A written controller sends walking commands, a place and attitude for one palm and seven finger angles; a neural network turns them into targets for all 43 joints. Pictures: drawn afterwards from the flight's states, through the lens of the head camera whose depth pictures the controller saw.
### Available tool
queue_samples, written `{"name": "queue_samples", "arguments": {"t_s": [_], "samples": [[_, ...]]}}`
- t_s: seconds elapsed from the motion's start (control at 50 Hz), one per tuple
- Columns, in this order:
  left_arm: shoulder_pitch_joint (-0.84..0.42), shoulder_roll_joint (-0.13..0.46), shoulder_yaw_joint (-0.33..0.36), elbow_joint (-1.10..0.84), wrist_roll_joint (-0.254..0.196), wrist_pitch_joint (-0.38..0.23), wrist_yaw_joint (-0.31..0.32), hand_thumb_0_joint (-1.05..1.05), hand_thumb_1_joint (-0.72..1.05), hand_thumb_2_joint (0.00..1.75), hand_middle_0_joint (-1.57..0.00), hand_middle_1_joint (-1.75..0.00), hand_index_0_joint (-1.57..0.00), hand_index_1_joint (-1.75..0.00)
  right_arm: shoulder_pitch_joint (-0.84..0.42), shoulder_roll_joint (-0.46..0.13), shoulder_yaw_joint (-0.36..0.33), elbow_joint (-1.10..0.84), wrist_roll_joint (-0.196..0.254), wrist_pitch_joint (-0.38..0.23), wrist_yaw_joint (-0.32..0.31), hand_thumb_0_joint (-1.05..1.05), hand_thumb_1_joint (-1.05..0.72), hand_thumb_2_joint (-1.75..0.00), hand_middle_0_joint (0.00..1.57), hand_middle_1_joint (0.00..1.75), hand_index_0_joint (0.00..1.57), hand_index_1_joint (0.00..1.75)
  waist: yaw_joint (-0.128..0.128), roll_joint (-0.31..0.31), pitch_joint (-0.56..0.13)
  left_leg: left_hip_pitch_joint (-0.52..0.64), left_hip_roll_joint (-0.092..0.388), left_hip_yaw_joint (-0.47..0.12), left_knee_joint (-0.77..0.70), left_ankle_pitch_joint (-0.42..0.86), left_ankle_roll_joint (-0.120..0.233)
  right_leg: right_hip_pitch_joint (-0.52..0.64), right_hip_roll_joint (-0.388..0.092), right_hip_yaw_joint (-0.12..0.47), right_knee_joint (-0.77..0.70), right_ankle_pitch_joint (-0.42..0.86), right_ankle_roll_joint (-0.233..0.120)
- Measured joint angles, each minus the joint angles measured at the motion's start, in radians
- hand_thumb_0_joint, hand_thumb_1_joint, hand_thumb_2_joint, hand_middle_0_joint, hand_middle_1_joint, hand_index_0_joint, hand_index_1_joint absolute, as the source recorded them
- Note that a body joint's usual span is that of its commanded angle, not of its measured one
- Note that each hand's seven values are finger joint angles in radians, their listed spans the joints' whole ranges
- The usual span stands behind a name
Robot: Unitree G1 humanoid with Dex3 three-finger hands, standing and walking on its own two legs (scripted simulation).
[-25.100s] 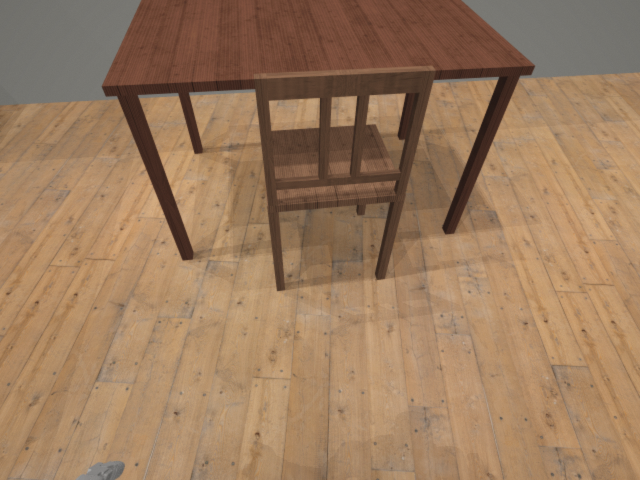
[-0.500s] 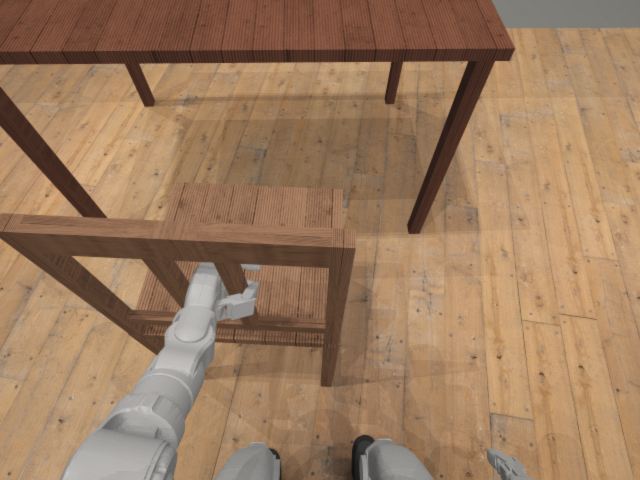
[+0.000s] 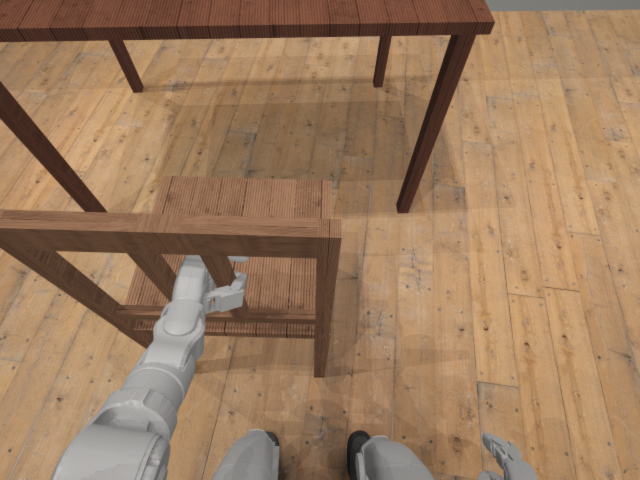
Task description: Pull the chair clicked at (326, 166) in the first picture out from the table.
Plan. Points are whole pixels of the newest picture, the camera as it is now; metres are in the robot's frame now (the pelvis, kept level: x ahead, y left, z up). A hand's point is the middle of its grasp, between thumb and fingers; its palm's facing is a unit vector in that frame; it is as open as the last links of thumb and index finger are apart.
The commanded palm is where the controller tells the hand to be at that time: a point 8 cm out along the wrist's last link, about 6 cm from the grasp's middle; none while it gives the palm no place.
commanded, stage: step backward, pulling the chair out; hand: left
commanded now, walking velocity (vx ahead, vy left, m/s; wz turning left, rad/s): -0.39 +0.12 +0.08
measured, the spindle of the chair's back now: (168, 284) +0.39 +0.23 -0.10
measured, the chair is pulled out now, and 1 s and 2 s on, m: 0.37 0.55 0.67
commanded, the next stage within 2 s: stop walking, hand still on the chair in 0.96 s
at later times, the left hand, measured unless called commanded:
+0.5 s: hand (229, 335) +0.29 +0.12 -0.06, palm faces -0.04 -0.98 -0.17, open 5.8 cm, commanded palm +0.28 +0.17 -0.06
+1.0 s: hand (228, 429) +0.18 +0.11 -0.06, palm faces +0.00 -0.99 -0.17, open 5.8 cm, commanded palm +0.17 +0.16 -0.06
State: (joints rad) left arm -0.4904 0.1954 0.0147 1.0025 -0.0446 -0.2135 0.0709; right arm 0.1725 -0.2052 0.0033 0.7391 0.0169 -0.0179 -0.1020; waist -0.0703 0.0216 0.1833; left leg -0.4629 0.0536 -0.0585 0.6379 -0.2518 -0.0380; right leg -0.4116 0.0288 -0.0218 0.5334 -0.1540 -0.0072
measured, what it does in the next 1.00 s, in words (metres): walks backwards: left foot, then right foot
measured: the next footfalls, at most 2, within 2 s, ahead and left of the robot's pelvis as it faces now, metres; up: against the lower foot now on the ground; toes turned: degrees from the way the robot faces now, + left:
left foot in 0.14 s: -0.02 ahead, +0.13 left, +0.00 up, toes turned -2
right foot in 0.30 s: +0.02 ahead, -0.12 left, +0.00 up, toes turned -1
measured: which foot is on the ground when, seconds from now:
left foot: up 0.00-0.12, down 0.14-0.90, up 0.92-1.00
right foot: down 0.00-0.16, up 0.18-0.28, down 0.30-0.60, up 0.62-0.80, down 0.82-1.00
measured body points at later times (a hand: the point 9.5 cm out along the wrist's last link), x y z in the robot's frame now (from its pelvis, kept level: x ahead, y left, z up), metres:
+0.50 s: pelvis -0.07 +0.00 +0.00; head +0.03 +0.00 +0.44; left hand +0.29 +0.18 -0.05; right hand +0.04 -0.25 -0.13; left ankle -0.03 +0.13 -0.72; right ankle -0.02 -0.12 -0.73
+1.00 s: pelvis -0.17 -0.02 +0.00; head -0.09 -0.03 +0.45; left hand +0.18 +0.17 -0.05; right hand -0.09 -0.27 -0.13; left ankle -0.13 +0.12 -0.71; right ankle -0.14 -0.14 -0.73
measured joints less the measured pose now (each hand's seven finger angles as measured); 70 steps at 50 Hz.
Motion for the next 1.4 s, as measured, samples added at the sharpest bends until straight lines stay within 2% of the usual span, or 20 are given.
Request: {"name": "queue_samples", "arguments": {"t_s": [0.08,0.14,0.2,0.26,0.3,0.36,0.46,0.54,0.58,0.62,0.7,0.82,0.92,1.0,1.04,1.08,1.14,1.18,1.24,1.4], "samples": [[0.019,-0.026,0.005,-0.008,0.007,0.004,0.013,0.08,0.61,0.79,-0.33,-1.23,-0.49,-1.45,-0.001,-0.038,-0.003,0.012,0.002,0.003,-0.011,0.01,-0.91,-0.90,0.21,0.30,0.20,0.30,-0.016,-0.002,-0.021,0.005,-0.054,-0.011,0.128,-0.168,0.006,-0.016,-0.026,0.008,-0.016,0.020,0.008],[0.019,-0.046,-0.024,-0.021,0.021,0.024,0.015,0.08,0.62,0.78,-0.31,-1.26,-0.49,-1.45,0.016,-0.065,0.000,0.018,0.001,0.002,-0.021,0.01,-0.91,-0.90,0.21,0.30,0.20,0.30,-0.023,0.000,-0.041,0.090,-0.050,-0.003,-0.014,-0.044,0.021,-0.028,-0.043,-0.007,-0.019,0.029,0.027],[0.010,-0.038,-0.054,-0.033,0.018,0.042,0.011,0.08,0.63,0.77,-0.29,-1.27,-0.49,-1.45,0.023,-0.049,-0.004,0.005,-0.006,0.020,-0.019,0.01,-0.91,-0.90,0.20,0.30,0.20,0.30,0.005,-0.045,-0.031,0.103,-0.069,0.022,-0.043,-0.010,0.043,-0.034,-0.062,0.013,0.020,-0.009,0.028],[0.016,-0.037,-0.058,-0.025,0.011,0.038,0.003,0.09,0.63,0.77,-0.28,-1.27,-0.49,-1.45,0.033,-0.026,-0.005,-0.008,-0.022,0.017,-0.007,0.01,-0.91,-0.90,0.20,0.30,0.20,0.30,0.018,-0.032,-0.034,0.100,-0.053,0.018,-0.060,-0.011,0.043,-0.002,-0.043,0.013,0.090,-0.130,0.011],[0.012,-0.035,-0.054,-0.007,0.012,0.024,-0.004,0.09,0.63,0.77,-0.29,-1.26,-0.49,-1.45,0.036,-0.008,-0.001,-0.004,-0.025,0.009,0.007,0.01,-0.91,-0.90,0.20,0.30,0.20,0.30,0.027,-0.024,-0.035,0.095,-0.041,0.013,-0.061,-0.003,0.035,0.060,-0.037,0.013,0.045,-0.067,0.001],[-0.006,-0.021,-0.033,0.013,0.013,0.006,-0.012,0.09,0.62,0.78,-0.31,-1.25,-0.49,-1.45,0.009,0.013,0.012,0.010,-0.024,0.001,0.023,0.00,-0.91,-0.90,0.20,0.30,0.20,0.30,0.042,-0.006,-0.015,0.081,-0.011,0.015,-0.048,0.002,0.019,0.099,-0.013,0.008,-0.040,-0.079,0.020],[-0.014,-0.003,0.013,0.022,-0.003,-0.001,-0.008,0.09,0.61,0.79,-0.33,-1.22,-0.49,-1.45,-0.022,0.018,0.018,-0.003,-0.004,0.004,0.011,0.00,-0.90,-0.90,0.21,0.30,0.21,0.30,0.009,0.019,0.009,0.051,0.011,0.000,-0.036,0.027,0.000,0.076,0.010,-0.004,-0.052,-0.025,0.006],[-0.002,-0.021,0.016,0.014,0.001,0.016,0.002,0.09,0.61,0.78,-0.32,-1.22,-0.49,-1.45,-0.019,-0.030,0.007,0.002,0.003,0.012,-0.012,0.00,-0.90,-0.90,0.21,0.30,0.21,0.30,-0.016,0.025,-0.019,0.043,-0.028,-0.024,0.063,-0.116,0.000,0.030,-0.009,-0.005,-0.019,-0.023,0.012],[0.001,-0.031,0.002,0.002,0.009,0.028,0.005,0.08,0.62,0.77,-0.32,-1.24,-0.49,-1.45,-0.010,-0.054,0.003,0.010,0.000,0.014,-0.023,0.00,-0.90,-0.90,0.21,0.30,0.20,0.30,-0.023,0.018,-0.031,0.072,-0.036,-0.019,0.000,-0.034,0.014,0.014,-0.025,-0.009,-0.007,-0.021,0.024],[0.002,-0.023,-0.019,-0.014,0.013,0.040,0.007,0.08,0.63,0.77,-0.30,-1.26,-0.49,-1.45,-0.006,-0.054,-0.001,0.009,-0.002,0.021,-0.026,0.01,-0.91,-0.90,0.21,0.30,0.20,0.30,-0.008,-0.024,-0.023,0.088,-0.056,0.005,-0.035,0.005,0.032,0.007,-0.048,0.008,-0.001,-0.008,0.031],[0.016,-0.020,-0.030,-0.026,0.006,0.040,0.000,0.09,0.63,0.76,-0.29,-1.26,-0.49,-1.45,0.020,-0.044,-0.012,-0.014,-0.025,0.017,-0.004,0.01,-0.91,-0.90,0.20,0.30,0.20,0.30,0.010,-0.024,-0.025,0.081,-0.042,0.007,-0.083,0.032,0.038,0.004,-0.028,0.014,0.121,-0.213,0.009],[0.003,0.004,-0.012,0.005,0.004,0.012,-0.020,0.09,0.62,0.78,-0.31,-1.24,-0.49,-1.45,0.031,0.002,0.004,-0.003,-0.026,-0.007,0.035,0.00,-0.91,-0.90,0.20,0.30,0.20,0.30,0.045,-0.012,-0.012,0.054,-0.002,0.003,-0.095,0.079,0.006,0.143,-0.015,0.022,-0.037,-0.127,0.004],[0.008,0.013,0.042,0.018,-0.019,0.002,-0.020,0.10,0.61,0.79,-0.34,-1.20,-0.49,-1.45,0.003,0.007,0.012,0.004,0.004,0.003,0.030,0.00,-0.90,-0.90,0.21,0.30,0.20,0.30,0.017,0.043,0.018,0.016,0.039,-0.028,-0.048,0.068,-0.006,0.123,0.032,-0.002,-0.049,-0.059,0.002],[0.030,-0.015,0.045,0.036,-0.019,0.014,-0.008,0.10,0.61,0.77,-0.32,-1.20,-0.49,-1.45,0.020,-0.032,0.010,0.018,0.012,0.011,0.004,0.01,-0.90,-0.90,0.21,0.30,0.20,0.30,0.003,0.027,-0.027,0.014,-0.032,-0.032,0.126,-0.131,-0.001,0.070,-0.005,0.007,0.003,-0.068,0.000],[0.029,-0.034,0.029,0.043,-0.012,0.031,-0.004,0.10,0.61,0.77,-0.31,-1.21,-0.49,-1.45,0.033,-0.059,0.009,0.028,0.012,0.009,-0.007,0.01,-0.91,-0.90,0.21,0.30,0.20,0.30,-0.005,0.025,-0.050,0.068,-0.044,-0.024,0.081,-0.131,0.005,0.053,-0.026,-0.002,0.020,-0.070,0.009],[0.019,-0.050,0.001,0.047,-0.003,0.049,-0.001,0.10,0.61,0.77,-0.31,-1.24,-0.49,-1.45,0.046,-0.080,0.004,0.038,0.012,0.004,-0.018,0.01,-0.91,-0.90,0.21,0.30,0.20,0.30,-0.009,0.024,-0.067,0.126,-0.039,-0.017,-0.024,-0.023,0.018,0.034,-0.043,-0.019,0.042,-0.075,0.020],[0.043,-0.044,-0.021,-0.013,-0.010,0.085,0.004,0.10,0.62,0.76,-0.28,-1.25,-0.49,-1.45,0.042,-0.071,0.000,0.015,0.003,0.016,-0.020,0.01,-0.91,-0.90,0.20,0.30,0.20,0.30,0.010,-0.021,-0.046,0.150,-0.058,0.009,-0.063,-0.014,0.025,0.039,-0.065,0.003,0.029,-0.062,0.030],[0.072,-0.046,-0.031,-0.050,-0.014,0.095,0.002,0.10,0.63,0.76,-0.27,-1.25,-0.49,-1.45,0.049,-0.064,0.003,-0.014,0.000,0.015,-0.016,0.01,-0.91,-0.90,0.20,0.30,0.20,0.30,0.016,-0.016,-0.039,0.154,-0.050,0.009,-0.076,-0.010,0.024,0.046,-0.057,0.000,0.015,-0.088,0.024],[0.125,-0.046,-0.043,-0.098,-0.013,0.104,-0.002,0.10,0.63,0.76,-0.28,-1.25,-0.49,-1.45,0.059,-0.039,0.015,-0.035,0.007,0.012,-0.008,0.01,-0.91,-0.90,0.20,0.30,0.20,0.30,0.030,-0.016,-0.035,0.172,-0.042,0.008,-0.088,0.000,0.015,0.077,-0.049,-0.002,-0.037,-0.001,0.021],[0.298,-0.076,-0.059,-0.142,-0.001,0.085,-0.002,0.11,0.62,0.77,-0.30,-1.24,-0.49,-1.45,0.075,0.005,0.041,-0.025,0.002,0.008,-0.002,0.01,-0.91,-0.90,0.20,0.30,0.20,0.30,0.045,0.003,-0.115,0.223,-0.033,0.015,-0.131,0.002,0.016,0.116,-0.043,-0.001,-0.061,-0.005,0.012]]}}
